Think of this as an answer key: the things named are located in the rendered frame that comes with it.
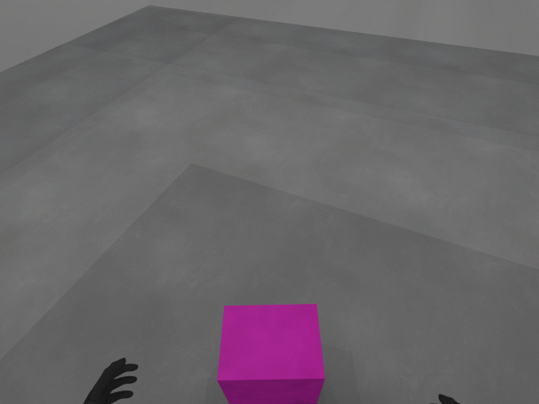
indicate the left robot hand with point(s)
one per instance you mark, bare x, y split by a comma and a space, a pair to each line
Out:
100, 394

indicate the carton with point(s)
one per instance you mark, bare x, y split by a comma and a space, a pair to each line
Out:
271, 354

